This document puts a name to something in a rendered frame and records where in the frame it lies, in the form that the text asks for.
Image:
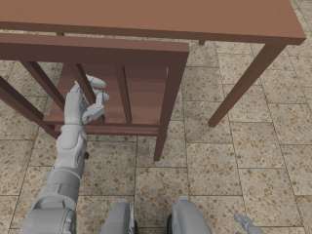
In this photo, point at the robot thigh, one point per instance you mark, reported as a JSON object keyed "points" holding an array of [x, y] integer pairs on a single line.
{"points": [[120, 219], [188, 217]]}

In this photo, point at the left robot thigh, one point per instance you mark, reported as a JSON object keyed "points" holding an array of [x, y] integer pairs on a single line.
{"points": [[120, 219]]}

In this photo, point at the right robot hand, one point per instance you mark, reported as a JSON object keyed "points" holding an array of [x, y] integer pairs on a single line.
{"points": [[247, 224]]}

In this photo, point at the table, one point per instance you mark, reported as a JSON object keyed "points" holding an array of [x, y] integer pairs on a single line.
{"points": [[270, 22]]}

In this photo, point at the right robot thigh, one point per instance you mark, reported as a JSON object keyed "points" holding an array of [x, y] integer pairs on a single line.
{"points": [[188, 217]]}

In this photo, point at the left robot hand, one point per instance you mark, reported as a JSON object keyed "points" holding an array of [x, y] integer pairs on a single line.
{"points": [[76, 103]]}

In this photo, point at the chair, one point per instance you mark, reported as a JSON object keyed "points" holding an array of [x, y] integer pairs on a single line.
{"points": [[142, 95]]}

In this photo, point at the left robot forearm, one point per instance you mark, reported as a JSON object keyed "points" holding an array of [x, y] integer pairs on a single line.
{"points": [[61, 188]]}

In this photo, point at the left robot upper arm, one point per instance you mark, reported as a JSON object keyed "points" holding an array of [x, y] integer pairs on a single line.
{"points": [[50, 221]]}

